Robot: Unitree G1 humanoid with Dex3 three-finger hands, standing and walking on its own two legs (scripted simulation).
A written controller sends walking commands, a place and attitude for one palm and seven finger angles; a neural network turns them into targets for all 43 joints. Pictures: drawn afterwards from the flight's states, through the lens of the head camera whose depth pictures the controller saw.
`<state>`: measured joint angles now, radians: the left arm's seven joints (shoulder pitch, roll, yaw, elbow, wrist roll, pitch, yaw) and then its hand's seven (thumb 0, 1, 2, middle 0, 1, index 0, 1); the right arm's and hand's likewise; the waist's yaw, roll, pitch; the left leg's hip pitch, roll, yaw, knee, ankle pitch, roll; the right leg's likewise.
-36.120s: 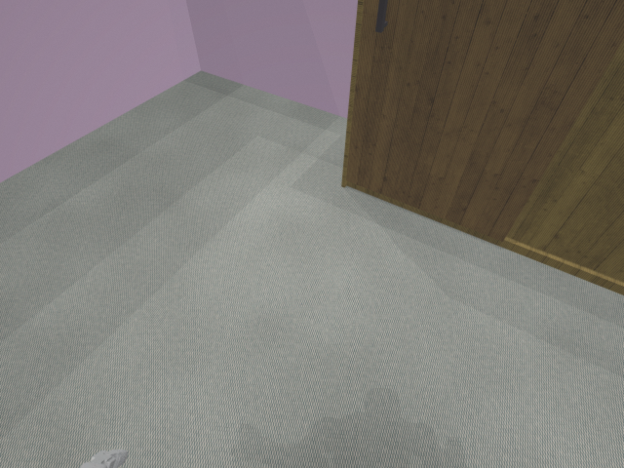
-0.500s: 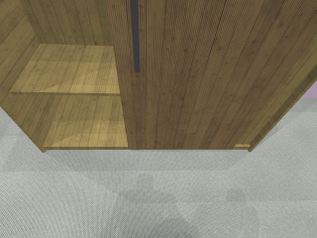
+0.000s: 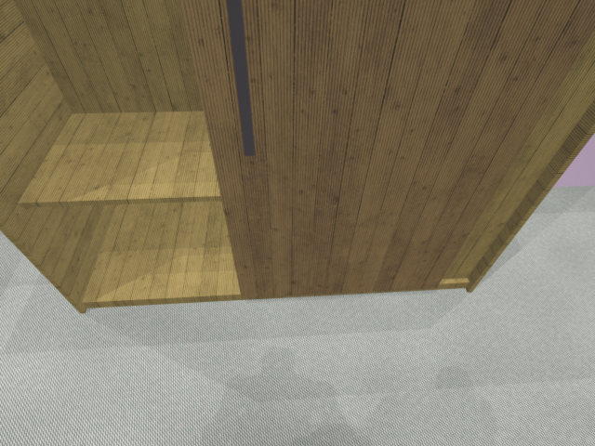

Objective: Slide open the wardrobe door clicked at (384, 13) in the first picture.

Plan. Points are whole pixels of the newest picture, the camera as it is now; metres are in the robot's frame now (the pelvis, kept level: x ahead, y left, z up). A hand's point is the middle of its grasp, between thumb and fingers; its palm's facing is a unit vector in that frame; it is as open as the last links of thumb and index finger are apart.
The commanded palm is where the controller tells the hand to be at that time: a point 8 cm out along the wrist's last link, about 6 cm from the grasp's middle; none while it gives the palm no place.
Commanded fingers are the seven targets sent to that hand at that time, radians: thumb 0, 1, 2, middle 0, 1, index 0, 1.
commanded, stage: let the arm hang, fingers relaxed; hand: left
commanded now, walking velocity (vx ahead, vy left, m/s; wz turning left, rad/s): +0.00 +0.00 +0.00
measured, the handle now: (242, 75) +0.69 +0.14 +0.15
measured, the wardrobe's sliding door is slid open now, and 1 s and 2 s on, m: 0.58 0.58 0.58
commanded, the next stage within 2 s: look to check the result in 0.12 s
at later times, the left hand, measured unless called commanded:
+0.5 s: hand out of the picture +0.03 +0.19 -0.17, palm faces +0.01 -0.97 -0.24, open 7.4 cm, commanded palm none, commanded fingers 0.00 0.90 0.90 -0.20 -0.30 -0.20 -0.30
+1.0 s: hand out of the picture +0.07 +0.21 -0.16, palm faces -0.01 -0.96 -0.29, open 7.4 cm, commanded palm none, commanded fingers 0.00 0.90 0.90 -0.20 -0.30 -0.20 -0.30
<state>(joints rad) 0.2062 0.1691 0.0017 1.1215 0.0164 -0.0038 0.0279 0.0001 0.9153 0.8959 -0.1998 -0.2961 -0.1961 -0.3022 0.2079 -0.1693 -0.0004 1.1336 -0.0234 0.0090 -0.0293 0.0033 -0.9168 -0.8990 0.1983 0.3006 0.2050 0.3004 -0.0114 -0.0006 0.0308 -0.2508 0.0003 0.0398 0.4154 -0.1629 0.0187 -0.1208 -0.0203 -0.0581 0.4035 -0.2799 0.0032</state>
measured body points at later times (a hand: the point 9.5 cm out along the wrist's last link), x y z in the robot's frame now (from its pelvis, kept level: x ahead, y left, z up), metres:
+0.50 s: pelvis +0.01 +0.00 +0.00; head +0.03 +0.00 +0.45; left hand +0.03 +0.25 -0.15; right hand +0.06 -0.25 -0.15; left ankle +0.04 +0.11 -0.74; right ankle -0.04 -0.12 -0.74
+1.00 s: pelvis +0.02 -0.01 +0.00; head +0.03 -0.01 +0.45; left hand +0.07 +0.26 -0.14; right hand +0.08 -0.28 -0.14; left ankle +0.04 +0.11 -0.74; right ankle -0.04 -0.12 -0.74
